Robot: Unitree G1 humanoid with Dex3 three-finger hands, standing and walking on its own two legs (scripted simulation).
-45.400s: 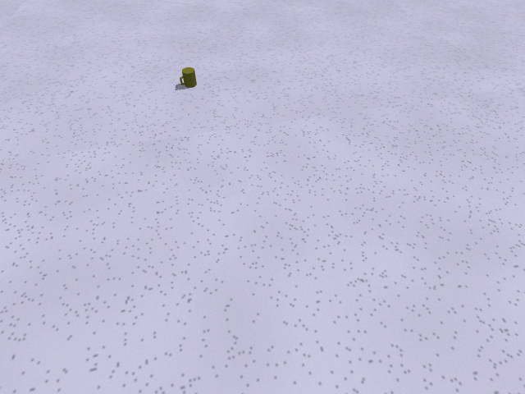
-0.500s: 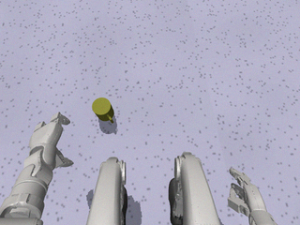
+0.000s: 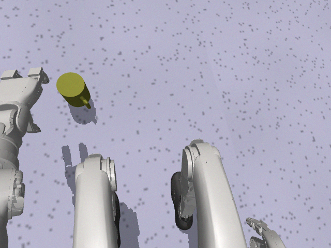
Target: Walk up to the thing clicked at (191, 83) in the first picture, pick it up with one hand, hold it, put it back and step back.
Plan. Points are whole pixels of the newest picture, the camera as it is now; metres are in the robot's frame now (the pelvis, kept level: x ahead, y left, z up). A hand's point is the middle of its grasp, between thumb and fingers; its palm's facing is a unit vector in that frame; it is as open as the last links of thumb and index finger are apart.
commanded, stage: rise first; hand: left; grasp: from above
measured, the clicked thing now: (77, 94) +0.57 +0.22 -0.35
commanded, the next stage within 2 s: none
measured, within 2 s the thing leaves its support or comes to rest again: neither
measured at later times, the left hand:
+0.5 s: hand (41, 97) +0.50 +0.28 -0.19, palm faces -0.46 -0.02 -0.89, open 13.9 cm
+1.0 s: hand (47, 94) +0.51 +0.27 -0.21, palm faces -0.46 -0.02 -0.89, open 13.9 cm
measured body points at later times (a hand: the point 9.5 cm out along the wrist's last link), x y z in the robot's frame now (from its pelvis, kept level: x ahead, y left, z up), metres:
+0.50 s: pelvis +0.00 +0.01 -0.04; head +0.26 +0.06 +0.33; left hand +0.52 +0.27 -0.14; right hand +0.03 -0.28 -0.14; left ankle +0.08 +0.12 -0.37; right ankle +0.12 -0.14 -0.37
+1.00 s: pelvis +0.01 +0.00 -0.05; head +0.27 +0.06 +0.31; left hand +0.53 +0.27 -0.16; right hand +0.01 -0.28 -0.14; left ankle +0.08 +0.12 -0.37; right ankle +0.12 -0.14 -0.37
